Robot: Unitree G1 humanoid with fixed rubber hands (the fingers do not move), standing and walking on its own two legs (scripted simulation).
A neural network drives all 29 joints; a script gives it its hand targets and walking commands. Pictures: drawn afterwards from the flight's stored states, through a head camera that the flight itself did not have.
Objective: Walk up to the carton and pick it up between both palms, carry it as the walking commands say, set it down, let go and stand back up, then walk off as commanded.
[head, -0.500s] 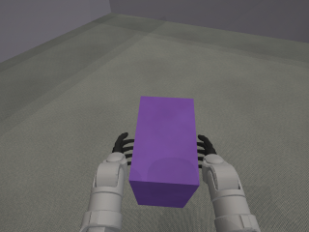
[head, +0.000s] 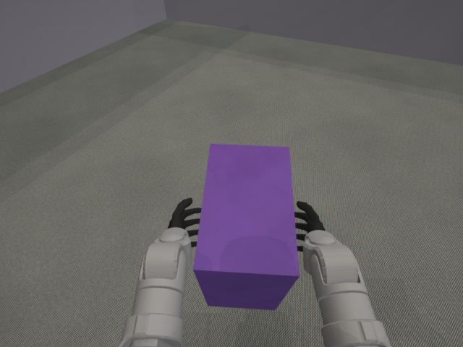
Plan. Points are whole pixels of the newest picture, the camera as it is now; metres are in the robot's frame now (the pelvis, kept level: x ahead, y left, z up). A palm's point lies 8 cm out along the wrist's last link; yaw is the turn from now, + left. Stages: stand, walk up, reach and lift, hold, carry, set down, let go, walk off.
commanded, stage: hold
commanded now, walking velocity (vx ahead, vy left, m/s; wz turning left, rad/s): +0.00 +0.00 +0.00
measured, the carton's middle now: (245, 233) +0.36 +0.01 -0.03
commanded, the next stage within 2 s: set down in 0.52 s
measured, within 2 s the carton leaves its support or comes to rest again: neither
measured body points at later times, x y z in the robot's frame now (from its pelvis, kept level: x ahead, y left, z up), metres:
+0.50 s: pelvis +0.01 +0.01 +0.00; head -0.02 +0.02 +0.45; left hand +0.33 +0.12 +0.02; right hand +0.32 -0.12 +0.03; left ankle +0.03 +0.09 -0.73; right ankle +0.09 -0.09 -0.73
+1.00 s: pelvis +0.00 +0.01 -0.01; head -0.02 +0.01 +0.44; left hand +0.32 +0.12 -0.02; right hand +0.32 -0.13 -0.01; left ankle +0.03 +0.09 -0.73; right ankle +0.09 -0.09 -0.73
